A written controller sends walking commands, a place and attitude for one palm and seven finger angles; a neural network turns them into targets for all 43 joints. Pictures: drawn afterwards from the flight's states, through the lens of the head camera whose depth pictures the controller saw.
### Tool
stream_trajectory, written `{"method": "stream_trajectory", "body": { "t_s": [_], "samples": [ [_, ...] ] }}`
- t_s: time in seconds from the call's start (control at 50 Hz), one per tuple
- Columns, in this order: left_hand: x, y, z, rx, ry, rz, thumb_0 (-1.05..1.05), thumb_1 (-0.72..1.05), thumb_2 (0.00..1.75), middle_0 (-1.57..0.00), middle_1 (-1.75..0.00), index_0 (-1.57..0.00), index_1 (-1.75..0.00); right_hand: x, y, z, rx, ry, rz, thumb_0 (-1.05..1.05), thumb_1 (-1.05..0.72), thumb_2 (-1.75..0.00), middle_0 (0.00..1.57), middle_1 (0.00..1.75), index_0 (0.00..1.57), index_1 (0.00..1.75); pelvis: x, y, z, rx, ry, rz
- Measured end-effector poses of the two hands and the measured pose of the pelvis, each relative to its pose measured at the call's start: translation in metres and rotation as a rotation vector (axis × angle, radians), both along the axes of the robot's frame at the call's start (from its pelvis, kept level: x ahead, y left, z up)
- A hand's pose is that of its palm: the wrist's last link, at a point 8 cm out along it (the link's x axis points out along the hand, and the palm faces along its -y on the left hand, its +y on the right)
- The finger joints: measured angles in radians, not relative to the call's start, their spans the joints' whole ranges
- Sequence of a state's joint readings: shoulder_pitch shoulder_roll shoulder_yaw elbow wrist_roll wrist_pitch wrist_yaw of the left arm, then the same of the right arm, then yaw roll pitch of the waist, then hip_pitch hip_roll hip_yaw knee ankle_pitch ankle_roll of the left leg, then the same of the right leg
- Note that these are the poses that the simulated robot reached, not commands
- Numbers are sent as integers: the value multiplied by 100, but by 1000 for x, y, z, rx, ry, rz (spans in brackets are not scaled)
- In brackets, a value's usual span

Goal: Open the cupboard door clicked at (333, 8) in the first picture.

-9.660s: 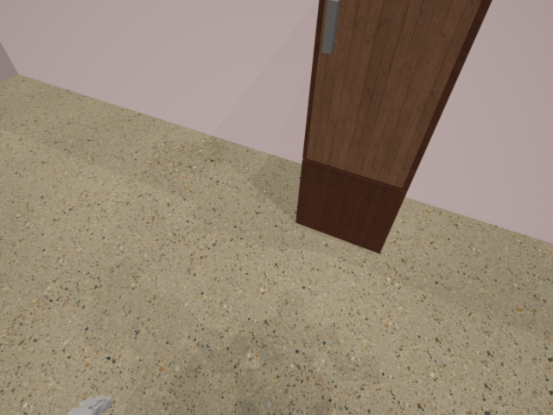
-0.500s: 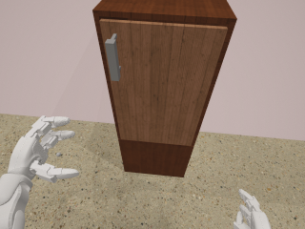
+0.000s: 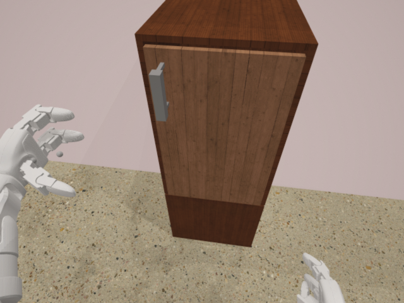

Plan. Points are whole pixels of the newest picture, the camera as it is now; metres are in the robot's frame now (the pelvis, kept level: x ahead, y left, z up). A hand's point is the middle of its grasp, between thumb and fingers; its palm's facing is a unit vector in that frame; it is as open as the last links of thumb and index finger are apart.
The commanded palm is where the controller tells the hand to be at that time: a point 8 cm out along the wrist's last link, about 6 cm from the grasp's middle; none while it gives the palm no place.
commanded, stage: raise the hand with hooked fingers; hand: left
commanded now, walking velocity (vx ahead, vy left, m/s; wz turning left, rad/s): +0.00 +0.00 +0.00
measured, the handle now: (161, 91) +0.55 +0.16 +0.15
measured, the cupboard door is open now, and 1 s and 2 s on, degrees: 0 0 0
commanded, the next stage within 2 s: move the hooked fingers beside the handle in 0.48 s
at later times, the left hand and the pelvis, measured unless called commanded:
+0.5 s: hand (77, 158) +0.30 +0.26 +0.17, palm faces +0.02 -1.00 -0.06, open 13.9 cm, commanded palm +0.26 +0.30 +0.17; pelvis +0.00 -0.01 +0.00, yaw -1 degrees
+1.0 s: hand (93, 140) +0.34 +0.25 +0.17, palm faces +0.00 -1.00 -0.03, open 13.9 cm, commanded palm +0.32 +0.29 +0.17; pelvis -0.01 -0.01 +0.00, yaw -1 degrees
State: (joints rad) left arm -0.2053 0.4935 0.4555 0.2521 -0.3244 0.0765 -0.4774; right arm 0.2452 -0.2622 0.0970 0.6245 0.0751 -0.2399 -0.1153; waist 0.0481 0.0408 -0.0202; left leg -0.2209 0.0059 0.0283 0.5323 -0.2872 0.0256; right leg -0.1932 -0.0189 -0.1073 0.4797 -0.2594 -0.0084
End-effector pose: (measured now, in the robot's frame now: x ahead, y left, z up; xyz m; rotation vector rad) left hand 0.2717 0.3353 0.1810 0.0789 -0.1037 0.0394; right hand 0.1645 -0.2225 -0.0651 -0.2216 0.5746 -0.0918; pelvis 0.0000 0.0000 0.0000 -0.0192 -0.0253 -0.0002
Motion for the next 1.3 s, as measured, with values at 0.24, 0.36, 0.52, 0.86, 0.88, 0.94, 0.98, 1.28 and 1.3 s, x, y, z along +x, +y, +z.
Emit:
{"method": "stream_trajectory", "body": {
  "t_s": [0.24, 0.36, 0.52, 0.86, 0.88, 0.94, 0.98, 1.28, 1.3],
  "samples": [
    [8, -21, -21, -48, 81, -41, -1, -50, 30, -30, -120, -30, -120, -10, -29, 2, -13, 16, -59, 1, -90, -89, 20, 30, 21, 30, 0, -7, 1, 11, 11, -23],
    [3, -23, -14, -34, 28, 4, -1, -50, 30, -30, -120, -30, -120, -7, -30, 5, -17, 2, -55, 1, -90, -89, 20, 30, 21, 30, -1, -12, 1, 10, -5, -18],
    [3, -26, -11, -24, 77, -18, -1, -50, 30, -30, -120, -30, -120, -3, -26, 1, 16, -14, -50, 1, -90, -89, 20, 30, 21, 30, -4, -15, 1, 13, -4, -16],
    [28, -34, -12, -38, 68, -22, -1, -50, 30, -30, -120, -30, -120, -18, -34, -4, -10, 22, -74, 1, -90, -89, 20, 30, 21, 30, -10, -17, 0, 13, 2, -10],
    [32, -34, -12, -42, 69, -26, -1, -50, 30, -30, -120, -30, -120, -20, -35, -4, -12, 28, -79, 1, -90, -89, 20, 30, 21, 30, -10, -17, 0, 13, 4, -11],
    [42, -35, -11, -45, 75, -34, -1, -50, 30, -30, -120, -30, -120, -27, -38, -7, -16, 45, -94, 1, -90, -89, 20, 30, 21, 30, -9, -16, 0, 14, 12, -16],
    [48, -35, -11, -50, 79, -38, -1, -50, 30, -30, -120, -30, -120, -32, -40, -8, -19, 59, -105, 1, -90, -89, 20, 30, 21, 30, -8, -15, 0, 14, 17, -21],
    [89, -36, -15, -58, 82, -48, -1, -50, 30, -30, -120, -30, -120, -60, -43, -18, -44, 171, -153, 1, -90, -89, 20, 30, 21, 30, -3, -7, -1, 12, 56, -29],
    [92, -36, -15, -60, 82, -49, -1, -50, 30, -30, -120, -30, -120, -61, -42, -18, -44, 176, -156, 1, -90, -89, 20, 30, 21, 30, -2, -6, -1, 12, 58, -29]
  ]
}}
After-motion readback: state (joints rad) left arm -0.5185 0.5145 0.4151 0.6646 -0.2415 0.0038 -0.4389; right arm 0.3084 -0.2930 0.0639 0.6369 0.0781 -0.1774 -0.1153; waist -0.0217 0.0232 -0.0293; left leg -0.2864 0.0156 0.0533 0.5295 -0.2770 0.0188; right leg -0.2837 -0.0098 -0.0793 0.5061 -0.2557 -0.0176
